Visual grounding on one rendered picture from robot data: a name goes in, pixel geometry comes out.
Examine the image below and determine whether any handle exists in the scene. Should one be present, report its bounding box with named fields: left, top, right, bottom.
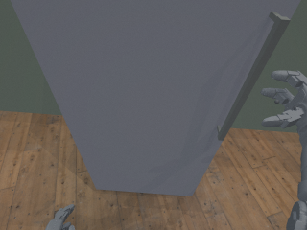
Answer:
left=217, top=11, right=291, bottom=141

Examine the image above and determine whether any fridge door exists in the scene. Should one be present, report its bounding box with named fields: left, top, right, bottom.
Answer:
left=11, top=0, right=301, bottom=196

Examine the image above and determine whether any right robot forearm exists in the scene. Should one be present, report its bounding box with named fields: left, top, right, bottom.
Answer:
left=296, top=119, right=307, bottom=201

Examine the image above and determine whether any robot left hand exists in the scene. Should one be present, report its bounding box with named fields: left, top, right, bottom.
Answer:
left=45, top=204, right=75, bottom=230

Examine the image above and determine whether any robot right hand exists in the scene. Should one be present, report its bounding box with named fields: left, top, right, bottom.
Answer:
left=260, top=70, right=307, bottom=129

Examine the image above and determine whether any robot right upper arm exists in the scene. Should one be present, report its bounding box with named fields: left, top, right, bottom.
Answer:
left=286, top=200, right=307, bottom=230

